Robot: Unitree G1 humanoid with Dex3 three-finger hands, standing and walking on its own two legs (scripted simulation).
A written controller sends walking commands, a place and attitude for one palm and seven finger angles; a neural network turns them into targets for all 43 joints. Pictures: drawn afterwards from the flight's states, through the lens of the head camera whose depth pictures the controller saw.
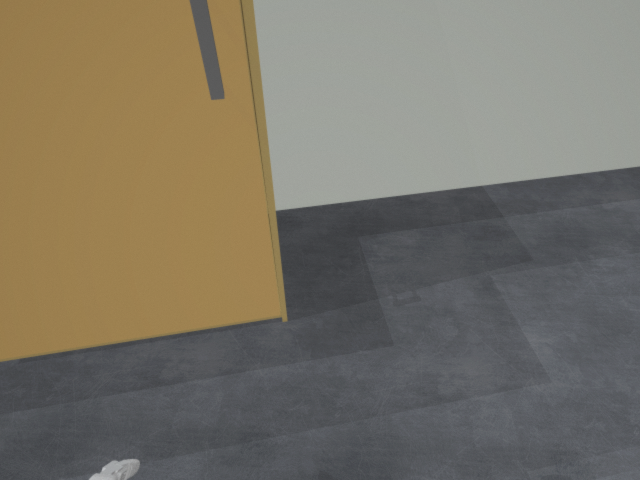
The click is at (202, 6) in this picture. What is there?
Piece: wardrobe's sliding door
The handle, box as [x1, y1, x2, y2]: [190, 0, 223, 99]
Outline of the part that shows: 190,0 211,99 223,98 222,83 206,0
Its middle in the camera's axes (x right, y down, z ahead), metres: -0.18 -0.32 +0.62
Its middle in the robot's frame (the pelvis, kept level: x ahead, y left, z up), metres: +0.70 +0.23 +0.21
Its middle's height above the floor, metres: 0.98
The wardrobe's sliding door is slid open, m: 0.00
